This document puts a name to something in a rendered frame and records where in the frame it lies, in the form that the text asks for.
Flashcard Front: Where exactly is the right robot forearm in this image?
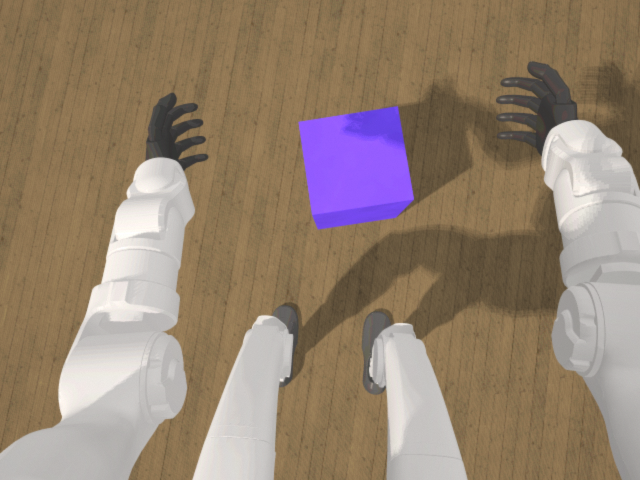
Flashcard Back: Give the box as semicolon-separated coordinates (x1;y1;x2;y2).
541;120;640;288

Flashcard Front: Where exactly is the left robot forearm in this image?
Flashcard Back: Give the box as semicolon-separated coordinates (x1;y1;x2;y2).
58;157;195;415

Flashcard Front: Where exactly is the left robot hand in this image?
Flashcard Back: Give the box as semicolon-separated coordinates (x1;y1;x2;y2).
146;93;208;171

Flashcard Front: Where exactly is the right robot hand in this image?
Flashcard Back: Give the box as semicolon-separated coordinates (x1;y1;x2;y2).
496;61;578;156

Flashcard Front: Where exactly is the robot right upper arm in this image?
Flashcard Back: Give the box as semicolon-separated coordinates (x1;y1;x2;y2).
551;282;640;480

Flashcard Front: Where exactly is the robot left upper arm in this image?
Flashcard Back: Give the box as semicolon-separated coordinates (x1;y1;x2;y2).
0;331;187;480

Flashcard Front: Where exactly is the robot right thigh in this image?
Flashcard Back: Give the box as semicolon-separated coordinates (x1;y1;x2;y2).
372;333;468;480

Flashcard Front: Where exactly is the left robot shin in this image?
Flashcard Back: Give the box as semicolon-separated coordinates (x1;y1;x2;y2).
243;315;287;342

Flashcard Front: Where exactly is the carton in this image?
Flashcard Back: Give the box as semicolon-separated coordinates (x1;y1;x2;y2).
299;106;414;229

